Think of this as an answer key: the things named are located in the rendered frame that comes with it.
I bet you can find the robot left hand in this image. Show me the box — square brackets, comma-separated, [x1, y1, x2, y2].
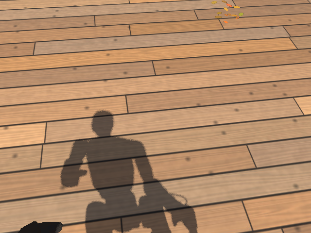
[18, 221, 63, 233]

